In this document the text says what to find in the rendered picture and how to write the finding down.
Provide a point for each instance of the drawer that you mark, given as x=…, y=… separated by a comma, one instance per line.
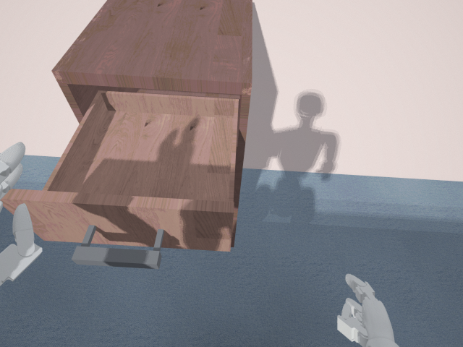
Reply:
x=140, y=162

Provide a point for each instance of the handle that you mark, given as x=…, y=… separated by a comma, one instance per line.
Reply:
x=86, y=255

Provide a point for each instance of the right robot hand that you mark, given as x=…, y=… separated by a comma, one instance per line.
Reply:
x=369, y=320

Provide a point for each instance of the left robot hand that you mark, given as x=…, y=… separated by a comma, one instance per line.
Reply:
x=15, y=259

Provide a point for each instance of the cabinet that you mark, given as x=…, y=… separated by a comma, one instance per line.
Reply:
x=199, y=48

